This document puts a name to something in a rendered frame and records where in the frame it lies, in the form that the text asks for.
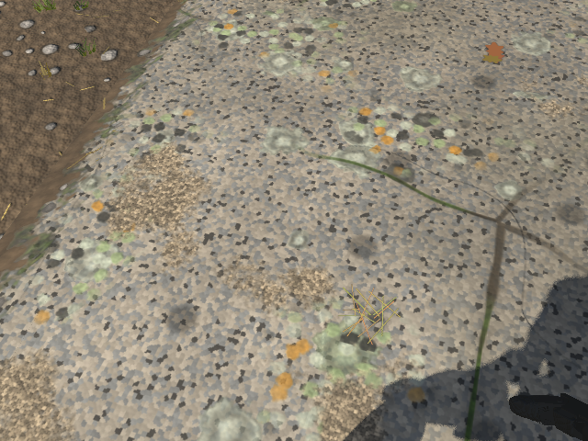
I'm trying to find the robot right hand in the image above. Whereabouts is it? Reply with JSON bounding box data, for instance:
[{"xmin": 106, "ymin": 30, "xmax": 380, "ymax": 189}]
[{"xmin": 509, "ymin": 393, "xmax": 588, "ymax": 441}]

